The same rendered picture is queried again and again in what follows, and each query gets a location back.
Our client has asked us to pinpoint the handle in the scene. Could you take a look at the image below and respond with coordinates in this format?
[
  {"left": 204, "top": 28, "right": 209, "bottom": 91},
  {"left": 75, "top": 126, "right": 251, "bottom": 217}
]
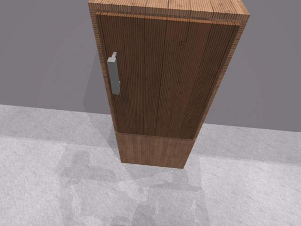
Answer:
[{"left": 107, "top": 52, "right": 120, "bottom": 95}]

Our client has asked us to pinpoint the cupboard door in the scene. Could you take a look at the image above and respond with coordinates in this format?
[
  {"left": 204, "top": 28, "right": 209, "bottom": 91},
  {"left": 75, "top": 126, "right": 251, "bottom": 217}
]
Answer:
[{"left": 95, "top": 12, "right": 240, "bottom": 140}]

